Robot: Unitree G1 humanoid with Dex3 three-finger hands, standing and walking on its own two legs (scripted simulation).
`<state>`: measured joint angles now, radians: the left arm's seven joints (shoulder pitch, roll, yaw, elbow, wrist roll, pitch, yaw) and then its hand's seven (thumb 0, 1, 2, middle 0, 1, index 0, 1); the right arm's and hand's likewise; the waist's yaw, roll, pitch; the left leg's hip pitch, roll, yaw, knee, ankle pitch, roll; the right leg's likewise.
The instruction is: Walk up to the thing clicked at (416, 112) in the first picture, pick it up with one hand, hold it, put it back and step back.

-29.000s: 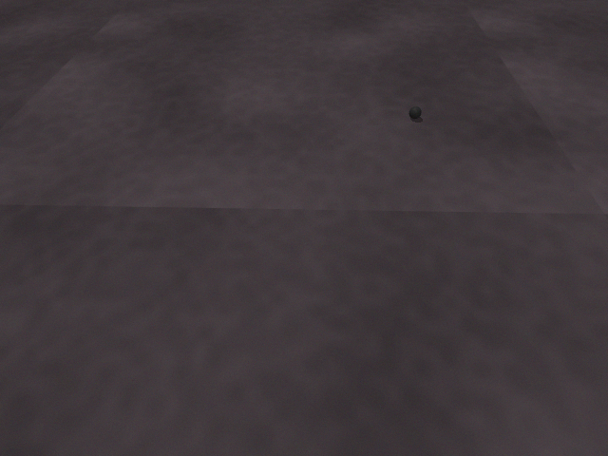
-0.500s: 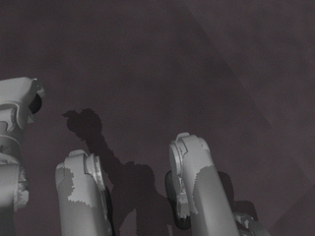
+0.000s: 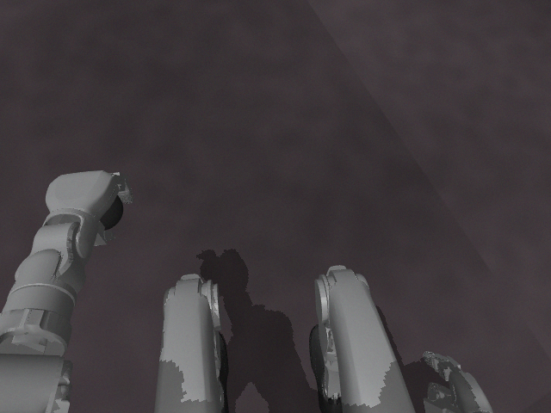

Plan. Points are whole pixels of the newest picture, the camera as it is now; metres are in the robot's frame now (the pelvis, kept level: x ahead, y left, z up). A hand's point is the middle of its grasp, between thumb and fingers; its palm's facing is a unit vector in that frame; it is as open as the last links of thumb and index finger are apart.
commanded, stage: lift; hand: left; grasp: from above
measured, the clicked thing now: (99, 209) +0.43 +0.28 -0.11
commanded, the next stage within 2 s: hold in 1.00 s
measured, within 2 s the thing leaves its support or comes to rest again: neither
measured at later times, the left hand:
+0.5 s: hand (22, 204) +0.35 +0.26 +0.10, palm faces -0.45 -0.10 -0.89, open 8.3 cm
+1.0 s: hand out of the picture +0.37 +0.24 +0.20, palm faces -0.44 -0.11 -0.89, open 8.3 cm
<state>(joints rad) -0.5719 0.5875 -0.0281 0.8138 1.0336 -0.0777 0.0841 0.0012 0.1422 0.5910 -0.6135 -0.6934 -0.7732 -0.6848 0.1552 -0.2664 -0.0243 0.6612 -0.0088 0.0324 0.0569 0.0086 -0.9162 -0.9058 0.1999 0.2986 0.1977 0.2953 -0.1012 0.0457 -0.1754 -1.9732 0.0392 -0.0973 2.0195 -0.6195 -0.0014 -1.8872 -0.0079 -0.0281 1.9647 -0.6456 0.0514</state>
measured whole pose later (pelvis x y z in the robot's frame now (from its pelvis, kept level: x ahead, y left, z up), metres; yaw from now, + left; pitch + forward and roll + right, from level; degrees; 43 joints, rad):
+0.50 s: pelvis +0.02 +0.00 +0.18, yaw +3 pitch +20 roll -3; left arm -0.34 0.46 -0.14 0.70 0.99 0.02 0.07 0.01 0.14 0.60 -0.60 -0.72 -0.77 -0.71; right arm 0.19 -0.23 -0.02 0.70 0.04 0.01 -0.05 0.01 -0.91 -0.91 0.20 0.30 0.20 0.30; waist -0.06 0.05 -0.15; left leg -1.22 0.06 -0.03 1.39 -0.51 0.00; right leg -1.17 -0.01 -0.01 1.35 -0.52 0.04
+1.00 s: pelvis +0.06 +0.00 +0.28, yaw +3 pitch +11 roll -1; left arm -0.33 0.38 -0.17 0.83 0.99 0.04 0.14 0.01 0.12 0.65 -0.59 -0.73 -0.76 -0.74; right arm 0.25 -0.24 -0.04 0.75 0.03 0.00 -0.04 0.01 -0.91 -0.90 0.20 0.30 0.20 0.30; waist -0.06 0.04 -0.08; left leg -0.71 0.05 0.01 0.90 -0.38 -0.01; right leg -0.68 -0.02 0.01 0.88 -0.39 0.03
